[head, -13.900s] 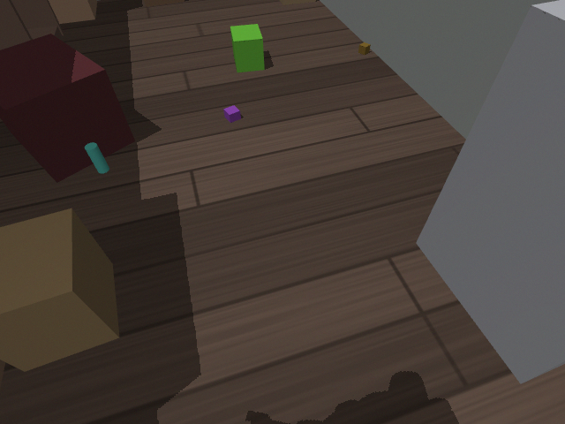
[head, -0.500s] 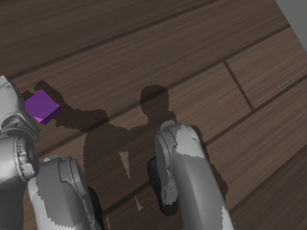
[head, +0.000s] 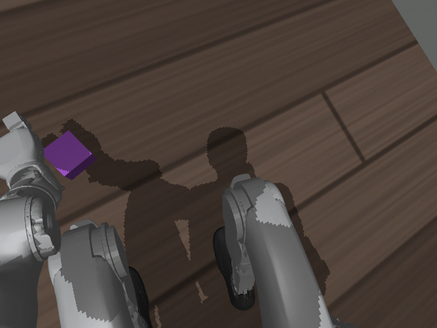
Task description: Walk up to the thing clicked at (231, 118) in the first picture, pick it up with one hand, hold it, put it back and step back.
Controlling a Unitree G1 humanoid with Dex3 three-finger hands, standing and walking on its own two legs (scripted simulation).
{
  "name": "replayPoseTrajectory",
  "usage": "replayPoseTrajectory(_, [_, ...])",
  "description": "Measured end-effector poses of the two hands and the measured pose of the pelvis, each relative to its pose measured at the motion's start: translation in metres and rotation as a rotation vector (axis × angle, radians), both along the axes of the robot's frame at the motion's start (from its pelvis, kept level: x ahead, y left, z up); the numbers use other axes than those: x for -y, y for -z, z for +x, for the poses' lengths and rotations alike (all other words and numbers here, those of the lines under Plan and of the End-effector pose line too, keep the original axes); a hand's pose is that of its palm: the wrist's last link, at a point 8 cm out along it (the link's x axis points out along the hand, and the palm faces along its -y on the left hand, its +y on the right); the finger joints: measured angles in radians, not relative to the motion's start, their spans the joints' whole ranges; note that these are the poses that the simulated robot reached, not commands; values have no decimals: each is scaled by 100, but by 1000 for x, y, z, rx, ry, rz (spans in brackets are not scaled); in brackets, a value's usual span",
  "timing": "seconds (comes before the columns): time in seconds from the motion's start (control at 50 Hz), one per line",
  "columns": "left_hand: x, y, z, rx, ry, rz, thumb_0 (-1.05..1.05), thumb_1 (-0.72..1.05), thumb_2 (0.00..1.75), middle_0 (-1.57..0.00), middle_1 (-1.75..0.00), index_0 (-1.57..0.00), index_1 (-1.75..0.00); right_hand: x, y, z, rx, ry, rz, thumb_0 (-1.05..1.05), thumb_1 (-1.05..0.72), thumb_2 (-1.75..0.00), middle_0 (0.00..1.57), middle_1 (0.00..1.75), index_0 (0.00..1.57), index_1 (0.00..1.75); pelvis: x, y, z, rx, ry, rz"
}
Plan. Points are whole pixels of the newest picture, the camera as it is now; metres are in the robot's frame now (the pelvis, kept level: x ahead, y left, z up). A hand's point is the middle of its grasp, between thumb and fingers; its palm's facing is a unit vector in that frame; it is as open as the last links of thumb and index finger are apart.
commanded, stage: rise first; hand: left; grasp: from above
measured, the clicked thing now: (70, 155) +0.49 +0.21 -0.30
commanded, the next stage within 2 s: approach in 0.24 s
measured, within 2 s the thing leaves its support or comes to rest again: neither
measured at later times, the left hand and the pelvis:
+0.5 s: hand (41, 163) +0.45 +0.23 -0.18, palm faces -0.36 -0.23 -0.90, open 14.3 cm; pelvis +0.00 +0.00 +0.00, yaw +0 degrees
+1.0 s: hand (56, 157) +0.46 +0.21 -0.20, palm faces -0.37 -0.28 -0.89, open 14.2 cm; pelvis +0.00 +0.00 +0.00, yaw -1 degrees
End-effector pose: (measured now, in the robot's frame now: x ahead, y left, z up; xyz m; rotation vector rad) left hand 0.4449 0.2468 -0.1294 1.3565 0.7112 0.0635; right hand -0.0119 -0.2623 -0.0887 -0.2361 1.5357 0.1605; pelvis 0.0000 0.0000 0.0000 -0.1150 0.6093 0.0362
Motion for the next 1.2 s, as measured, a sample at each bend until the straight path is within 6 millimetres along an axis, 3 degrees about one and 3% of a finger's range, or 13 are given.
replayPoseTrajectory(0.48, [7,-3,3,2,19,3,-1,-59,108,-10,-103,-7,-106,-4,0,4,4,-8,23,0,-91,-89,20,30,19,30,1,-3,2,-4,-3,6])
replayPoseTrajectory(0.62, [31,-8,30,45,42,-22,-1,-59,106,-10,-105,-8,-107,-5,-2,-1,1,-21,22,0,-90,-89,20,30,19,30,1,-1,0,-3,-1,2])
replayPoseTrajectory(0.76, [51,-13,54,71,31,-8,0,-59,104,-9,-107,-8,-108,-6,-9,-21,-22,29,12,0,-90,-89,20,30,19,30,0,0,1,-14,10,-10])
replayPoseTrajectory(0.98, [31,15,22,-38,-56,-12,0,-59,103,-9,-107,-9,-107,-17,-6,-42,-90,35,72,0,-91,-89,20,30,19,30,1,3,-1,3,12,-2])
replayPoseTrajectory(1.06, [23,17,19,-16,-30,-24,0,-59,103,-10,-106,-9,-107,-19,-1,-38,-84,26,78,0,-91,-89,20,30,19,30,1,6,-1,11,9,0])
replayPoseTrajectory(1.2, [27,-2,30,37,27,-4,-1,-58,107,-10,-108,-9,-109,-17,5,-15,-25,5,74,0,-91,-89,20,30,19,30,1,6,2,7,5,-3])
